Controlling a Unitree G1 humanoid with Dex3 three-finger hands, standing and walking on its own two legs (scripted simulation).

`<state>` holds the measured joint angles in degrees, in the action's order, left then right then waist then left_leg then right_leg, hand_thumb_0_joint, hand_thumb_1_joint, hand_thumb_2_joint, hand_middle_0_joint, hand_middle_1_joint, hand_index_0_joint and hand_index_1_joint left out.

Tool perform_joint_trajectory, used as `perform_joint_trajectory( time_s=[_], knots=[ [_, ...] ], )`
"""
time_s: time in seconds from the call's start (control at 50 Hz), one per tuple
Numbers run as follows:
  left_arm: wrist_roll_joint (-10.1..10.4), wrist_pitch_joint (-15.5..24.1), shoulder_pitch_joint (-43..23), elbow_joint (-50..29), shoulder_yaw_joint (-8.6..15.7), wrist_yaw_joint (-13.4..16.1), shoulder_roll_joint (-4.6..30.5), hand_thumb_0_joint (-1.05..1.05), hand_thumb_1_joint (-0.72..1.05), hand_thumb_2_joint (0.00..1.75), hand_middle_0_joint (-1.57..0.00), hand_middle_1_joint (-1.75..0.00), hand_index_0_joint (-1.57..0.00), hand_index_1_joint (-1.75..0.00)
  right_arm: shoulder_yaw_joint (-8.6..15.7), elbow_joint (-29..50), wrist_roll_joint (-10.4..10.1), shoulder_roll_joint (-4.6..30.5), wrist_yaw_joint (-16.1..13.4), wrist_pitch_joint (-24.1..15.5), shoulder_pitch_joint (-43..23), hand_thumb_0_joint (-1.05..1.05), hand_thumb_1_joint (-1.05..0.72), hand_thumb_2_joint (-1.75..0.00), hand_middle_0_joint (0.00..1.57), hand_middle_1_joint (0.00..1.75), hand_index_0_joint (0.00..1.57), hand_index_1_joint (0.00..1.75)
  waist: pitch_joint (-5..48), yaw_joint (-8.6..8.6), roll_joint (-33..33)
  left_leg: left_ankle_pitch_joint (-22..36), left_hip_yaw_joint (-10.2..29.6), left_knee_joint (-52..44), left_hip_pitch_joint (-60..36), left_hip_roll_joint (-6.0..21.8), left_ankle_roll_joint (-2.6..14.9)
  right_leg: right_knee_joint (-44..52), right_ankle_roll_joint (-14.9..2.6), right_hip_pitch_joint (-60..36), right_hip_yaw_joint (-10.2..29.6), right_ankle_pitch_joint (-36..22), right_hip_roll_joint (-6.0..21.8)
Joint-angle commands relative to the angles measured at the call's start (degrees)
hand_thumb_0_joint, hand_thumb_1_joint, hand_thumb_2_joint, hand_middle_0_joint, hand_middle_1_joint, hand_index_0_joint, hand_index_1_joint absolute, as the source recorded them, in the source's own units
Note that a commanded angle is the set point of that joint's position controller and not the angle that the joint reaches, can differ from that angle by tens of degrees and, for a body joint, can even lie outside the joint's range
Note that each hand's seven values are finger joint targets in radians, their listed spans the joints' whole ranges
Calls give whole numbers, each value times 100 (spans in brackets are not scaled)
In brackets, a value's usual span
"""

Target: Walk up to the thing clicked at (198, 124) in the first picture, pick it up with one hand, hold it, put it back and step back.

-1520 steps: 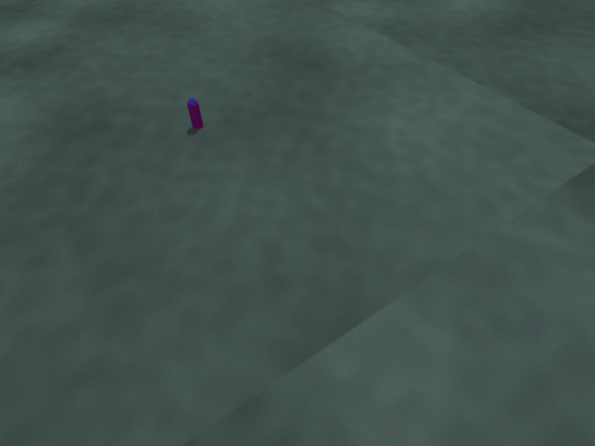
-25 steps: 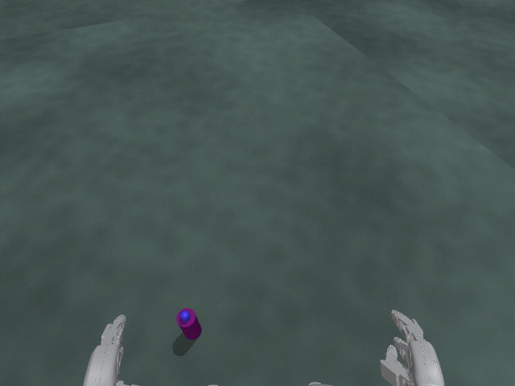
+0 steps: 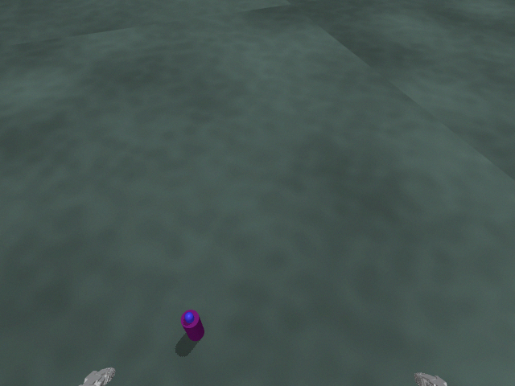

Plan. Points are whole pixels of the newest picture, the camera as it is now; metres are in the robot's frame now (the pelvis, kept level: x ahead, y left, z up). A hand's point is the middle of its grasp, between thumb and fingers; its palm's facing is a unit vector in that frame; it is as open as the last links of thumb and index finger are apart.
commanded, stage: stand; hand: left
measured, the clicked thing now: (192, 324) +0.42 +0.24 -0.66
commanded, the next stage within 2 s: step back in 1.90 s
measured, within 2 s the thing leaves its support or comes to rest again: neither
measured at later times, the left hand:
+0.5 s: hand out of the picture +0.04 +0.25 -0.13, palm faces -0.01 -0.94 -0.34, open 7.4 cm
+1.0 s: hand out of the picture +0.06 +0.24 -0.13, palm faces -0.03 -0.94 -0.33, open 7.4 cm
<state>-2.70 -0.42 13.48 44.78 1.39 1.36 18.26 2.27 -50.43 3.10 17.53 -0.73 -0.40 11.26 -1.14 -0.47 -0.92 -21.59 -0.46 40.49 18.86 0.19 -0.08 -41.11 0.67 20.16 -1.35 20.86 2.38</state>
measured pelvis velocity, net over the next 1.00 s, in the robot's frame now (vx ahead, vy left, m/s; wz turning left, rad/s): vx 0.00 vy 0.00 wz -0.01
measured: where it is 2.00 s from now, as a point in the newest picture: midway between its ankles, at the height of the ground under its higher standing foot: outside the picture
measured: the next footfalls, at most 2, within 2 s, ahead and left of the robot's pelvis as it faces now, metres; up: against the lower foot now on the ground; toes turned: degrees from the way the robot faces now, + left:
none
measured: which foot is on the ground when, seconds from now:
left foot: down 0.00-1.00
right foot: down 0.00-1.00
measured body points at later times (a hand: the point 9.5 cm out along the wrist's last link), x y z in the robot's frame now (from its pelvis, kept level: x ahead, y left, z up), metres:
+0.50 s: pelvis -0.01 +0.01 +0.03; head -0.02 +0.00 +0.48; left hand +0.04 +0.30 -0.11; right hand +0.05 -0.28 -0.11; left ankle +0.00 +0.12 -0.72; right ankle +0.01 -0.13 -0.72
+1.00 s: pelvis +0.00 +0.00 +0.03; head +0.01 +0.00 +0.48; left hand +0.06 +0.29 -0.11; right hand +0.06 -0.29 -0.11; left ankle +0.00 +0.12 -0.72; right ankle +0.01 -0.13 -0.72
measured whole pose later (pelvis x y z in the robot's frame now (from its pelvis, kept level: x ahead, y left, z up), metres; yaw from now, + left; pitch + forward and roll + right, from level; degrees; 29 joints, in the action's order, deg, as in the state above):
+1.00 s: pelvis +0.00 +0.00 +0.03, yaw -1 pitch -2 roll +0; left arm -1.2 0.8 6.8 67.0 0.1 0.7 18.0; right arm 0.5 -66.0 1.1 18.8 -0.1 0.0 7.3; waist -3.0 -0.2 0.3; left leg -10.8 -1.0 19.0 5.9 0.6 -0.4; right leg -19.8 0.9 7.4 -1.3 10.0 1.6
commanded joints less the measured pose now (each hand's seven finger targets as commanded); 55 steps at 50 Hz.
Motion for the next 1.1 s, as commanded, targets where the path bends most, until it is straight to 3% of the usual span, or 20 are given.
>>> perform_joint_trajectory(
  time_s=[0.0,0.06,0.12,0.14,0.24,0.38,0.44,0.5,0.54,0.58,0.7,0.74,0.78,0.86,0.98,1.04,1.08],
  knots=[
    [59,297,-474,-113,219,68,938,0,90,90,-20,-30,-20,-30,209,197,-33,855,-29,-155,-232,0,-90,-90,20,30,20,30,276,40,114,957,504,-1186,-276,353,263,1219,-350,-475,575,-1137,416],
    [104,280,-413,265,180,72,938,0,90,90,-20,-30,-20,-30,195,-55,-58,939,-41,-166,-263,0,-90,-90,20,30,20,30,367,-10,141,1427,594,-1478,-536,456,222,1302,-316,-800,493,-1495,393],
    [115,253,-445,628,153,78,972,0,90,90,-20,-30,-20,-30,164,-311,-87,1015,-49,-130,-324,0,-90,-90,20,30,20,30,149,-36,182,1202,632,-1819,-475,500,186,1575,-251,-1005,464,-1252,378],
    [112,259,-403,731,150,76,1008,0,90,90,-20,-30,-20,-30,167,-369,-97,1025,-52,-131,-349,0,-90,-90,20,30,20,30,218,-44,82,1400,578,-1781,-702,485,188,1664,-264,-1039,495,-1440,433],
    [137,239,-514,1149,105,64,1059,0,90,90,-20,-30,-20,-30,136,-692,-127,1079,-56,-118,-392,0,-90,-90,20,30,20,30,1,-26,111,1305,584,-2173,-822,526,131,1972,-200,-1116,504,-1176,431],
    [128,229,-621,1531,96,31,1120,0,90,90,-20,-30,-20,-30,101,-959,-140,1077,-36,-95,-461,0,-90,-90,20,30,20,30,-197,-40,119,845,625,-2576,-752,543,102,2220,-144,-1188,480,-947,422],
    [113,212,-599,1615,92,14,1118,0,90,90,-20,-30,-20,-30,118,-1019,-138,1150,-26,-71,-472,0,-90,-90,20,30,20,30,-272,-47,210,224,683,-2713,-564,548,110,2281,-122,-1133,451,-577,364],
    [111,231,-637,1692,78,16,1095,0,90,90,-20,-30,-20,-30,102,-1038,-157,1111,-20,-86,-511,0,-90,-90,20,30,20,30,-81,-14,104,737,624,-2596,-866,567,127,2345,-139,-1174,519,-905,458],
    [110,252,-667,1734,67,24,1129,0,90,90,-20,-30,-20,-30,94,-1088,-157,1089,-6,-80,-459,0,-90,-90,20,30,20,30,-95,20,-38,900,556,-2487,-945,527,109,2485,-112,-1082,556,-712,476],
    [132,255,-697,1758,63,24,1131,0,90,90,-20,-30,-20,-30,95,-1129,-172,1121,-6,-88,-483,0,-90,-90,20,30,20,30,-78,20,36,1051,552,-2477,-1054,555,106,2476,-127,-1092,578,-867,493],
    [146,237,-745,1834,56,16,1190,0,90,90,-20,-30,-20,-30,80,-1198,-184,1207,-1,-57,-492,0,-90,-90,20,30,20,30,-103,34,136,787,516,-2550,-942,548,98,2567,-125,-1092,595,-686,468],
    [140,245,-735,1850,55,18,1200,0,90,90,-20,-30,-20,-30,71,-1198,-181,1180,10,-54,-525,0,-90,-90,20,30,20,30,-5,23,62,975,499,-2507,-960,557,103,2576,-128,-1185,592,-753,485],
    [157,257,-787,1856,57,11,1215,0,90,90,-20,-30,-20,-30,48,-1216,-189,1171,-3,-77,-494,0,-90,-90,20,30,20,30,67,39,135,1169,489,-2522,-1010,593,102,2521,-131,-1298,600,-1156,506],
    [165,254,-839,1902,61,13,1217,0,90,90,-20,-30,-20,-30,45,-1244,-198,1232,-12,-81,-518,0,-90,-90,20,30,20,30,90,49,97,1343,473,-2531,-1082,616,104,2517,-136,-1345,600,-1304,509],
    [175,254,-862,1915,55,6,1177,0,90,90,-20,-30,-20,-30,27,-1270,-211,1249,-36,-113,-560,0,-90,-90,20,30,20,30,329,37,118,2113,436,-2453,-1377,696,80,2377,-151,-1524,543,-2211,548],
    [195,233,-932,1909,63,0,1186,0,90,90,-20,-30,-20,-30,11,-1295,-209,1262,-39,-106,-547,0,-90,-90,20,30,20,30,202,36,152,1819,401,-2546,-1203,675,76,2441,-121,-1556,541,-1930,521],
    [188,224,-929,1925,59,-5,1176,0,90,90,-20,-30,-20,-30,12,-1284,-212,1255,-44,-111,-620,0,-90,-90,20,30,20,30,216,32,146,2002,405,-2533,-1298,705,71,2413,-132,-1548,533,-2071,539]
  ],
)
